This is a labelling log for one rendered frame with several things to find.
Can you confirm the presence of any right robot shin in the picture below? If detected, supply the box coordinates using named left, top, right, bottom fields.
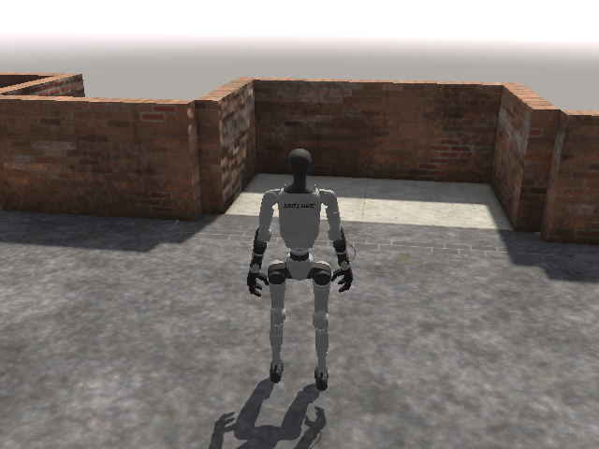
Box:
left=315, top=312, right=329, bottom=377

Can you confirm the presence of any robot right forearm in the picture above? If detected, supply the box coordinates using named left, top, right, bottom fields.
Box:
left=332, top=227, right=351, bottom=270

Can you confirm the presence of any right robot upper arm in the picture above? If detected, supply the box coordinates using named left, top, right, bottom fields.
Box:
left=319, top=189, right=343, bottom=240

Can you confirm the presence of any robot left forearm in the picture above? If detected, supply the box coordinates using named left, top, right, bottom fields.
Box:
left=249, top=228, right=267, bottom=273

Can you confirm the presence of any left robot upper arm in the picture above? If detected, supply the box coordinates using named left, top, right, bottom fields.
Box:
left=257, top=189, right=280, bottom=241

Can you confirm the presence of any right robot hand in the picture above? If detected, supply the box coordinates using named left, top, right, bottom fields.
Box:
left=331, top=267, right=353, bottom=293

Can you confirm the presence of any left robot hand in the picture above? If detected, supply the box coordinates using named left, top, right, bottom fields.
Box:
left=247, top=270, right=269, bottom=297

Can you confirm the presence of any robot right foot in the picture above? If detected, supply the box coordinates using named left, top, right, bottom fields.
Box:
left=314, top=366, right=329, bottom=390

